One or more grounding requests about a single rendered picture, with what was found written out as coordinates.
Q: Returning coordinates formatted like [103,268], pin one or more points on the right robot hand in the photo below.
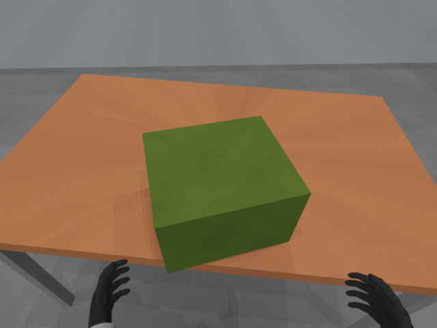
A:
[385,307]

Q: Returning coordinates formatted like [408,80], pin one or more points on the carton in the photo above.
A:
[220,190]

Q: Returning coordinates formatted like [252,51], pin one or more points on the table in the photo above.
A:
[76,185]

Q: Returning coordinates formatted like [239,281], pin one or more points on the left robot hand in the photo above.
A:
[103,298]

